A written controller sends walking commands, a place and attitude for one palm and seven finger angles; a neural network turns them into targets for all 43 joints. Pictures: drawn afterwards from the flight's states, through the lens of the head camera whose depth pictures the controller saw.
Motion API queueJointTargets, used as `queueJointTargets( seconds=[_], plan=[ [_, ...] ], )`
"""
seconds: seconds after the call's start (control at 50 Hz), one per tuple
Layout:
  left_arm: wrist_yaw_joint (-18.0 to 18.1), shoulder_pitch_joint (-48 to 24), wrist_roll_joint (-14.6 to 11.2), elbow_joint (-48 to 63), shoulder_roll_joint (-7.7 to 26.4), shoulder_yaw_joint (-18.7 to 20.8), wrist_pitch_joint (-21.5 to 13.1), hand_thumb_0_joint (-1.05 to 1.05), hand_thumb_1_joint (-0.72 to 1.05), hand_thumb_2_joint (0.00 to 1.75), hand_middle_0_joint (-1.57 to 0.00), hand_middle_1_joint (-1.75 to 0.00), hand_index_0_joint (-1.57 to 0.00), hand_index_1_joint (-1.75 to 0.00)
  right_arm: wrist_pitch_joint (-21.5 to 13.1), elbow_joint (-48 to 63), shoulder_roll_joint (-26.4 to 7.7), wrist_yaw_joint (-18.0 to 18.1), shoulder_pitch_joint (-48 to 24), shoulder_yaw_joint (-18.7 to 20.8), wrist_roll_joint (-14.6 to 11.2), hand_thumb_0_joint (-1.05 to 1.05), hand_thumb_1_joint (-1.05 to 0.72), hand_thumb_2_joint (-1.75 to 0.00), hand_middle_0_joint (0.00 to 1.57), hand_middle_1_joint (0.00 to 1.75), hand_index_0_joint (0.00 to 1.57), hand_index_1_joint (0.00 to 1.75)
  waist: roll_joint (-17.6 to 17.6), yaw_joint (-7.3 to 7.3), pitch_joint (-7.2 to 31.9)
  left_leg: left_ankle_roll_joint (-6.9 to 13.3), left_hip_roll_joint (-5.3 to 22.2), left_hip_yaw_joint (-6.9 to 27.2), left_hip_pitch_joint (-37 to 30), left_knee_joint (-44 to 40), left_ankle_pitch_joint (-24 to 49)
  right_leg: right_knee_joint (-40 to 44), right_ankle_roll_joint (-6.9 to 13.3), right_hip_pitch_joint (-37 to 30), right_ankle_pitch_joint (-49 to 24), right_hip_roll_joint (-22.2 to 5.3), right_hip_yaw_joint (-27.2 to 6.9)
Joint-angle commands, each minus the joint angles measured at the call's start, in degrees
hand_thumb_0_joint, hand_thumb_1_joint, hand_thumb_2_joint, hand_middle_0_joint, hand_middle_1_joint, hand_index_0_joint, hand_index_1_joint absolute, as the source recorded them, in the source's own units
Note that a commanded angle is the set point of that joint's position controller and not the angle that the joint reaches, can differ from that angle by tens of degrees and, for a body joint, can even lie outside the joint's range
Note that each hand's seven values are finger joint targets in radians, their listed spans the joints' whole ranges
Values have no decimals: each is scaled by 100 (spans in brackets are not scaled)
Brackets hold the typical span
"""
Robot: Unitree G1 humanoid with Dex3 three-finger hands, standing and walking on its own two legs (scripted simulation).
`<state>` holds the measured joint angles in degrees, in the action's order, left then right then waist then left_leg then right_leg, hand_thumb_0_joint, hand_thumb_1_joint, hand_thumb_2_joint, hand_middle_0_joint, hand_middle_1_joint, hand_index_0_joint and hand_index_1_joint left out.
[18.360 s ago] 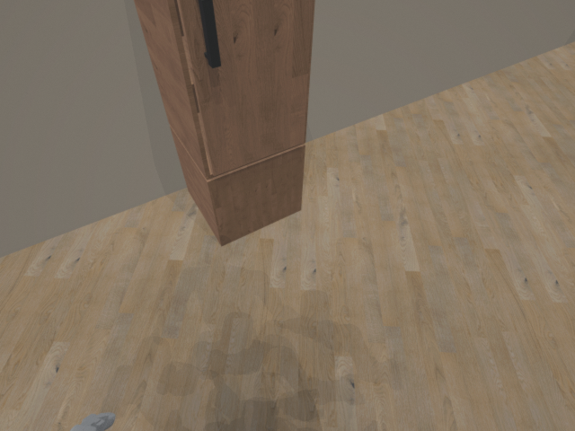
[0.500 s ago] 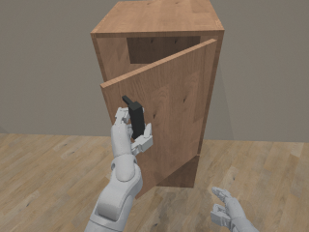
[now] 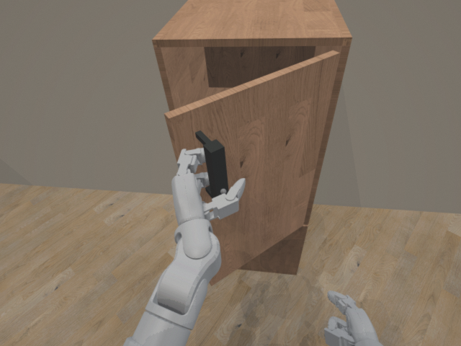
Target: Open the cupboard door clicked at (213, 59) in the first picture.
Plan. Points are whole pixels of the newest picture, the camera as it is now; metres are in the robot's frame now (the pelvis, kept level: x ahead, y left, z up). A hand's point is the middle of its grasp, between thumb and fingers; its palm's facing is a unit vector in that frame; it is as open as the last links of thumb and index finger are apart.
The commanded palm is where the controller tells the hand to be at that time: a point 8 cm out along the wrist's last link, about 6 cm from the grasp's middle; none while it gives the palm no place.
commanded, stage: open thumb and fingers to let go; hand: left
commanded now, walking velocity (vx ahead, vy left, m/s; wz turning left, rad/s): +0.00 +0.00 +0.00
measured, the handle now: (211, 172) +0.38 +0.06 +0.13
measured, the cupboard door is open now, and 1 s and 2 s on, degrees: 41 41 41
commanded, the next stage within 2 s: slide the hand sideways off the handle in 0.50 s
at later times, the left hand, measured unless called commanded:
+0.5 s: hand (223, 188) +0.33 +0.04 +0.14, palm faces +0.23 -0.97 -0.04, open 15.3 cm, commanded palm +0.28 +0.07 +0.13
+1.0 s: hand (221, 205) +0.30 +0.04 +0.14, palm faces -0.15 -0.99 +0.00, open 16.4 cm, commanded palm +0.26 +0.09 +0.13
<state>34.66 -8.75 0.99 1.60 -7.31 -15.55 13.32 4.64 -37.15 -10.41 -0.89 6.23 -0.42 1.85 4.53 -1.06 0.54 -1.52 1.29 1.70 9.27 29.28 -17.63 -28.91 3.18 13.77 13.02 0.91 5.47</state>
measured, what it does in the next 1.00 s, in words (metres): stands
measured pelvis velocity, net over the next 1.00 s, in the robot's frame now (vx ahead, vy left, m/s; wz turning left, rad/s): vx -0.01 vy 0.03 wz -0.03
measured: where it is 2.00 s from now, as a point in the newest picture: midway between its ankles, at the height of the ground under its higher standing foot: outside the picture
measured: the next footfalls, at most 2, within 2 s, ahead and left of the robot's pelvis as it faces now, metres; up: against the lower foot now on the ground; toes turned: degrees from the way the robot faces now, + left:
none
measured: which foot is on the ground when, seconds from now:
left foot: down 0.00-1.00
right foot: down 0.00-1.00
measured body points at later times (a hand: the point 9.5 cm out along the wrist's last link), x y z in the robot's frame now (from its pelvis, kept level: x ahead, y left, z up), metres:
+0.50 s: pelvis -0.02 +0.04 +0.00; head -0.03 +0.02 +0.45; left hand +0.31 +0.09 +0.15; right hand +0.16 -0.15 -0.11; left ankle -0.02 +0.14 -0.74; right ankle +0.03 -0.08 -0.74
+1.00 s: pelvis -0.01 +0.03 +0.00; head -0.04 +0.01 +0.45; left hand +0.30 +0.09 +0.14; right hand +0.16 -0.18 -0.09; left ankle -0.02 +0.14 -0.74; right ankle +0.03 -0.08 -0.74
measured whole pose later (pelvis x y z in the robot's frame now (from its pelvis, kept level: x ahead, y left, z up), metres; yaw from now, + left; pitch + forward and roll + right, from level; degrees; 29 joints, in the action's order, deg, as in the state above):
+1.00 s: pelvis -0.01 +0.03 +0.00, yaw -2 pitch -4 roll +1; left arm 8.5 -10.9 -3.9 -4.2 -2.4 -13.1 6.8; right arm 3.0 -33.1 -10.5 0.1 10.5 -3.0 -0.8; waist 2.4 -1.2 0.3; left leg 0.7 -0.9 -0.8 9.6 30.8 -17.6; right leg -31.4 1.1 15.2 12.7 -1.2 2.8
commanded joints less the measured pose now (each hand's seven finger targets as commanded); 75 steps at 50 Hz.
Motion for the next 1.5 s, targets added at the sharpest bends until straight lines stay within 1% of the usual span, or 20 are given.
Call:
queueJointTargets(
  seconds=[0.0, 0.06, 0.1, 0.18, 0.24, 0.46, 0.58, 0.6, 0.62, 0.64, 0.66, 0.7, 0.72, 0.74, 0.78, 0.92, 1.06, 1.14, 1.2, 1.48],
  plan=[
    [57, -1887, 212, 1111, -923, -129, -436, 0, -29, 39, -32, -122, -32, -122, -346, 874, -260, 21, -960, 73, -48, 0, -90, -90, 20, 30, 20, 30, -1070, -31, 1122, 231, -268, -143, -26, -130, 1022, 854, -164, -590, -260, -342, -513],
    [59, -2338, 218, 760, -990, -168, -423, 0, -50, 30, -30, -120, -30, -120, -364, 785, -262, 43, -975, 53, -72, 0, -90, -90, 20, 30, 20, 30, -981, 19, 954, 222, -265, -92, -51, -224, 804, 894, -129, -380, 177, -310, -431],
    [69, -2424, 238, 652, -1090, -231, -425, 0, -50, 30, -30, -120, -30, -120, -383, 759, -249, 40, -978, 64, -60, 0, -90, -90, 20, 30, 20, 30, -910, 10, 1014, 215, -256, -96, -83, -234, 840, 846, -105, -398, 127, -294, -393],
    [129, -2871, 228, 339, -1143, -207, -406, 0, -50, 30, -27, -100, -27, -100, -371, 687, -239, 30, -990, 60, -80, 0, -90, -90, 20, 30, 20, 30, -847, 10, 1047, 172, -227, -45, -57, -330, 732, 723, -72, -348, 196, -251, -299],
    [203, -2700, 170, 173, -1180, -104, -346, 0, -50, 30, -24, -85, -24, -85, -320, 683, -244, -9, -1002, 49, -69, 0, -90, -90, 20, 30, 20, 30, -950, -85, 1144, 129, -178, -7, 13, -419, 924, 523, -49, -461, -100, -194, -169],
    [404, -2920, 211, 109, -1278, -86, -256, 0, -50, 30, -15, -30, -15, -30, -138, 646, -259, -117, -1084, 65, -39, 0, -90, -90, 20, 30, 20, 30, -832, -111, 1175, 53, -86, -16, 163, -403, 948, 317, -7, -388, -116, -145, -107],
    [505, -3073, 203, -53, -1301, -39, -197, 0, -50, 30, -15, -30, -15, -30, -82, 606, -251, -118, -1095, 71, -34, 0, -90, -90, 20, 30, 20, 30, -961, -78, 1164, 74, -98, -49, 206, -347, 841, 404, -23, -323, 82, -161, -153],
    [-902, -2641, 696, 63, -877, -1377, -463, 0, -50, 30, -15, -30, -15, -30, 40, 640, -472, -77, -312, 96, -31, 0, -90, -90, 20, 30, 20, 30, -1478, 484, 719, 249, -93, -27, 8, -383, 1075, 268, -12, -171, -563, -142, -339],
    [-1644, -3028, 460, 361, -492, -968, -803, 0, -50, 30, -15, -30, -15, -30, 83, 865, -495, 40, -309, 112, -101, 0, -90, -90, 20, 30, 20, 30, -1087, 346, 1302, 273, -137, -85, -90, -347, 1277, 147, 27, -392, -962, -148, -297],
    [-2190, -3304, 335, 462, -307, -976, -1031, 0, -50, 30, -15, -30, -15, -30, 49, 992, -453, 137, -337, 41, -139, 0, -90, -90, 20, 30, 20, 30, -773, 353, 1475, 301, -179, -103, -205, -269, 1290, 56, 27, -500, -1135, -172, -294],
    [-2650, -3544, 158, 411, -179, -929, -1191, 0, -50, 30, -15, -30, -15, -30, -17, 1056, -451, 216, -331, -1, -180, 0, -90, -90, 20, 30, 20, 30, -712, 411, 1460, 311, -200, -72, -216, -242, 1132, 53, 23, -449, -1036, -188, -278],
    [-3061, -3422, -226, 368, -165, -687, -1256, 0, -50, 30, -15, -30, -15, -30, -197, 1219, -398, 288, -463, -76, -274, 0, -90, -90, 20, 30, 20, 30, -483, 300, 1319, 285, -213, -8, -135, -299, 782, 124, 13, -350, -577, -155, -242],
    [-3094, -3322, -427, 216, -310, -647, -1199, 0, -50, 30, -15, -30, -15, -30, -277, 1232, -383, 296, -505, -113, -333, 0, -90, -90, 20, 30, 20, 30, -408, 299, 1018, 253, -188, 46, -30, -366, 559, 161, -3, -183, -298, -133, -196],
    [-3045, -3237, -603, 29, -346, -495, -1127, 0, -50, 30, -15, -30, -15, -30, -353, 1192, -399, 297, -490, -131, -351, 0, -90, -90, 20, 30, 20, 30, -651, 294, 893, 230, -180, 97, 79, -422, 369, 185, -34, -128, -89, -106, -140],
    [-2890, -3018, -762, 161, -163, -132, -1028, 0, -50, 30, -15, -30, -15, -30, -469, 1223, -444, 269, -537, -113, -356, 0, -90, -90, 20, 30, 20, 30, -951, 147, 958, 217, -179, 101, 196, -480, 235, 241, -68, -216, 137, -96, -138],
    [-2628, -1881, -415, 814, 364, 223, -1066, 0, -50, 30, -15, -30, -15, -30, -507, 1391, -464, 94, -507, -70, -280, 0, -90, -90, 20, 30, 20, 30, -978, -107, 1096, 235, -164, -73, 246, -429, 739, 268, -64, -561, -293, -126, -259],
    [-2714, -1190, -363, 1616, 797, 511, -925, 0, -50, 30, -15, -30, -15, -30, -364, 1590, -387, 122, -704, -142, -281, 0, -90, -90, 20, 30, 20, 30, -834, -158, 866, 279, -205, -221, 217, -454, 543, 565, -110, -639, -79, -169, -434],
    [-2787, -1146, -450, 1891, 862, 531, -845, 0, -50, 30, -15, -30, -15, -30, -371, 1614, -379, 190, -755, -175, -283, 0, -90, -90, 20, 30, 20, 30, -779, -75, 771, 298, -226, -234, 104, -422, 412, 762, -148, -543, 242, -194, -509],
    [-2921, -726, -531, 2195, 998, 636, -868, 0, -50, 30, -15, -30, -15, -30, -448, 1630, -398, 213, -702, -170, -268, 0, -90, -90, 20, 30, 20, 30, -864, -109, 1048, 308, -227, -230, 29, -392, 739, 614, -165, -807, -337, -172, -479],
    [-3414, 1098, -760, 3083, 1592, 1334, -822, 0, -50, 30, -15, -30, -15, -30, -615, 1767, -501, 255, -557, -187, -301, 0, -90, -90, 20, 30, 20, 30, -723, -175, 913, 286, -181, -225, 119, -321, 1269, 260, -182, -875, -1286, -116, -332]
  ],
)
